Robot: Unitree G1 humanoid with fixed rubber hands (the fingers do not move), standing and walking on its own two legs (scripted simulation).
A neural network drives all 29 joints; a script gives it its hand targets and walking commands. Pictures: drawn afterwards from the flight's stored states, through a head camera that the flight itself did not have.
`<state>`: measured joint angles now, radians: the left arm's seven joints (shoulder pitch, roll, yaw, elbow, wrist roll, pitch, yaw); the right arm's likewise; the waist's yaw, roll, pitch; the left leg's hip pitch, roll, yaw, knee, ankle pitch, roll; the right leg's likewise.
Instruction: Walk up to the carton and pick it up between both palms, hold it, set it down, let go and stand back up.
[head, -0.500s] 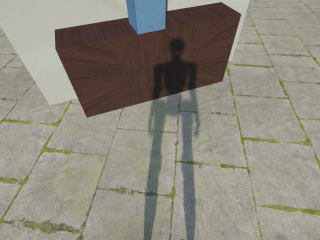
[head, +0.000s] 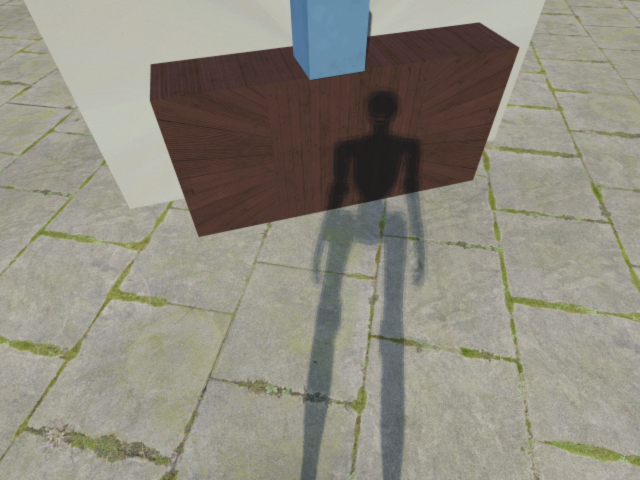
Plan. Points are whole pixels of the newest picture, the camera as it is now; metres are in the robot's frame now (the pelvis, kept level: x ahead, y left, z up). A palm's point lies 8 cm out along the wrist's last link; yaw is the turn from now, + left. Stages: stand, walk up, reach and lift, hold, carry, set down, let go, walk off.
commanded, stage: walk up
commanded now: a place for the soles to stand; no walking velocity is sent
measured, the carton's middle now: (327, 25) +1.46 +0.03 -0.01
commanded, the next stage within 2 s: none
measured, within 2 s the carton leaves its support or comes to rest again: neither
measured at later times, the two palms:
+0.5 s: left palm (157, 394) +0.27 +0.29 -0.14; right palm out of the picture +0.08 -0.17 -0.15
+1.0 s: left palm (208, 327) +0.40 +0.24 -0.15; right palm (462, 244) +0.57 -0.25 -0.11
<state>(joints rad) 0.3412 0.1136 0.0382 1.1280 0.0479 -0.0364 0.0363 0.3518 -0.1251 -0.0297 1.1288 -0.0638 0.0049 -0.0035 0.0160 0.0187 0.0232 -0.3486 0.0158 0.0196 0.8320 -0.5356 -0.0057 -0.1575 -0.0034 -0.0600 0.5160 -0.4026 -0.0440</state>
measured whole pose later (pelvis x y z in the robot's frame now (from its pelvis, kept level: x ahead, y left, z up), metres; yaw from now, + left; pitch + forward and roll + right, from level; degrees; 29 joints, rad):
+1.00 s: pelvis +0.44 +0.00 -0.02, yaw +3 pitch -4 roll -3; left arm 0.43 0.22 0.02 0.92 0.05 -0.07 0.00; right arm 0.23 -0.25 -0.04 0.77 -0.04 -0.04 0.05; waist 0.05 0.02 0.08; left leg -0.58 0.11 0.00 0.85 -0.22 0.01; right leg -0.13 -0.04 -0.17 0.60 -0.40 0.01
